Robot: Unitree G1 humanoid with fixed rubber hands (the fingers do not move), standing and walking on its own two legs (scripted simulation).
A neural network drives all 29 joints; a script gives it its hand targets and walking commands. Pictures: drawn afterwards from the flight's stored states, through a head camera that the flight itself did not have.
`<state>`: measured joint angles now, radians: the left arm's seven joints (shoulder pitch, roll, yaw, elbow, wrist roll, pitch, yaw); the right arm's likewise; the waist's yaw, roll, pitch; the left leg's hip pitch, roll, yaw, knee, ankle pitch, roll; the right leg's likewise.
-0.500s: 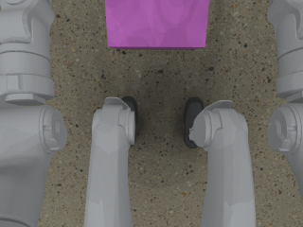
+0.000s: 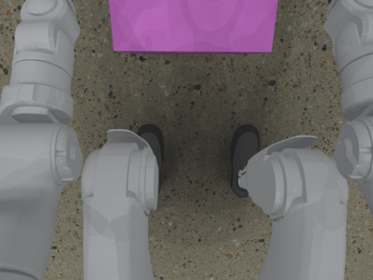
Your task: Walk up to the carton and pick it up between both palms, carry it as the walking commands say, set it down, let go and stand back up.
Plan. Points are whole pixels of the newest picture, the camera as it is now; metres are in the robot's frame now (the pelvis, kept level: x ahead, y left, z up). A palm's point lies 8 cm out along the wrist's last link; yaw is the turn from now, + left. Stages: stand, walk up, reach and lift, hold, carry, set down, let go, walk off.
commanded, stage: reach and lift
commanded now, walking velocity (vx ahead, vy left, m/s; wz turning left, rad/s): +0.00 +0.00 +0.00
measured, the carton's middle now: out of the picture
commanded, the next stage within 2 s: none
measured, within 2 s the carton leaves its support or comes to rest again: leaves its support in 1.80 s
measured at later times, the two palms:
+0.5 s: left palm out of the picture +0.52 +0.24 -0.23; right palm out of the picture +0.55 -0.18 -0.23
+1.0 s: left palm out of the picture +0.53 +0.22 -0.23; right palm out of the picture +0.56 -0.14 -0.22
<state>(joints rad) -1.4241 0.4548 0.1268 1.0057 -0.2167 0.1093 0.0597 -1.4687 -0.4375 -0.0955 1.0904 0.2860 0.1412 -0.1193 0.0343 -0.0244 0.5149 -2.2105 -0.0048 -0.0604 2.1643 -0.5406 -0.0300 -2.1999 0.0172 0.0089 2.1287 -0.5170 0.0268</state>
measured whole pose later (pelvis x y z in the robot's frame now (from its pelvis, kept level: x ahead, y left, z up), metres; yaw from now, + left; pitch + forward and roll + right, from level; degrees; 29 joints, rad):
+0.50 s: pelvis +0.01 +0.00 -0.02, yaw +0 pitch +33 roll -2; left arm -1.42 0.47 0.04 1.12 -0.26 0.05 0.05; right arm -1.50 -0.43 -0.08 1.21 0.29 0.06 -0.09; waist 0.05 -0.01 0.52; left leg -2.24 0.01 -0.06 2.25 -0.59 -0.03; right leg -2.24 0.02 0.01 2.21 -0.55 0.03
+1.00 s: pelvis +0.01 +0.00 -0.02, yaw +0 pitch +33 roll -2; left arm -1.45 0.47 -0.06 1.12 -0.32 0.04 0.05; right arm -1.57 -0.35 -0.02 1.21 0.26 0.05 -0.11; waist 0.04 -0.02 0.52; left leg -2.24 0.01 -0.06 2.25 -0.59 -0.03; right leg -2.24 0.02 0.01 2.21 -0.55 0.03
